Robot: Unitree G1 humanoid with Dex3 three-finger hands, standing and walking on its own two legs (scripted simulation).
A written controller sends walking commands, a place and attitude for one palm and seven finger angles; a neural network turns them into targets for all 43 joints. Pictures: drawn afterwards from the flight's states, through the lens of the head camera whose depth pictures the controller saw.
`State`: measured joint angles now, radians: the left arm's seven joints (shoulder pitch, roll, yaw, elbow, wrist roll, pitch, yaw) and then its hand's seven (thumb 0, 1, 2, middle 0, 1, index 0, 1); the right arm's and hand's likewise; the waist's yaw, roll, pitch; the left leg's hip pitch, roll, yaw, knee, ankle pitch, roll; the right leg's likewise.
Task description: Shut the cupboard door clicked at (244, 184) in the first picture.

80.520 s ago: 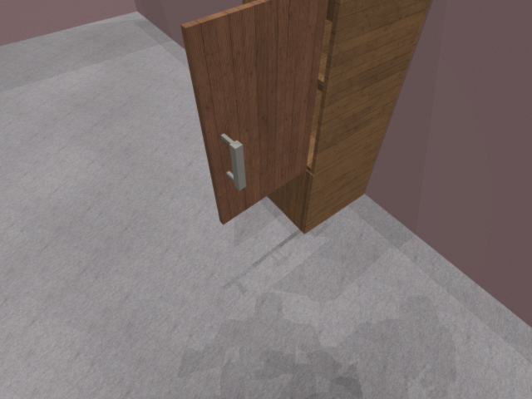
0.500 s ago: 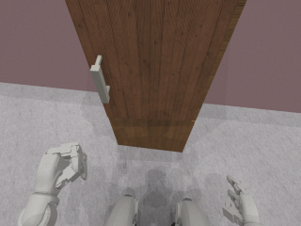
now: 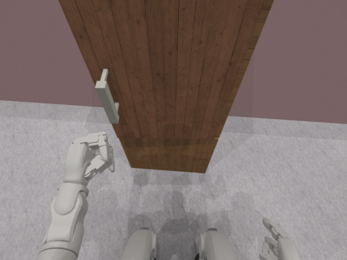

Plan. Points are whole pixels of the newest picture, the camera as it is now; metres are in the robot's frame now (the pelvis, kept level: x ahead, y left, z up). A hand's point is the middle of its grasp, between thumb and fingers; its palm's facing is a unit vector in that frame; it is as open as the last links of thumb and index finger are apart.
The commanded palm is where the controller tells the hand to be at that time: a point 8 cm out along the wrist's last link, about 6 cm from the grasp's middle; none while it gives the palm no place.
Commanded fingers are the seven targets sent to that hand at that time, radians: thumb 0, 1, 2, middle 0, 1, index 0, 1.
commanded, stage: bring the fist close to the handle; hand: left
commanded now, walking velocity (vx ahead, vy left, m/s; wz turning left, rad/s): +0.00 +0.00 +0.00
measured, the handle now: (110, 97) +0.50 +0.19 +0.03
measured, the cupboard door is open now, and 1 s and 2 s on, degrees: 4 4 0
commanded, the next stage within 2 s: push the door shut along its arc in 0.74 s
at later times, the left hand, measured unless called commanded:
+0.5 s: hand (123, 127) +0.40 +0.14 +0.04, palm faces +0.00 -1.00 -0.04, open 3.1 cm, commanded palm +0.37 +0.20 +0.04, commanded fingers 0.00 0.90 0.90 -1.30 -1.50 -1.30 -1.50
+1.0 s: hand (121, 129) +0.40 +0.14 +0.04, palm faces -0.02 -1.00 -0.04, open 3.1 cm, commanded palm +0.39 +0.20 +0.04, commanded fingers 0.00 0.90 0.90 -1.30 -1.50 -1.30 -1.50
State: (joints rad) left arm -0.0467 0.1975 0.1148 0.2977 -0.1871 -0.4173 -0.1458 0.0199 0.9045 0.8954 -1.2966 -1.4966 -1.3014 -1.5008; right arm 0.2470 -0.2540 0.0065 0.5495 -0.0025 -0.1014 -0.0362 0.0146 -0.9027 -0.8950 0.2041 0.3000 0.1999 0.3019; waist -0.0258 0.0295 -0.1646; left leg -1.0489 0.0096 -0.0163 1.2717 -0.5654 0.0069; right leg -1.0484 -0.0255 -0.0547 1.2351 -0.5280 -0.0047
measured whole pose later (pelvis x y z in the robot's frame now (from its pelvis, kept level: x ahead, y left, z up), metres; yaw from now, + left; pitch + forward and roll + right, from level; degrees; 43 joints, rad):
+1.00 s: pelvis -0.01 +0.00 +0.00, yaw -1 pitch +21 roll -1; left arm -0.45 0.22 0.21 0.76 -0.14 -0.52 -0.15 0.02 0.90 0.90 -1.30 -1.50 -1.30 -1.50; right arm 0.24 -0.25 0.00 0.60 -0.01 -0.04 -0.03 0.01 -0.90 -0.89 0.20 0.30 0.20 0.30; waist -0.06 0.02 -0.16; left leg -1.07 0.01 0.00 1.24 -0.53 0.00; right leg -1.08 -0.02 -0.04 1.22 -0.50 -0.01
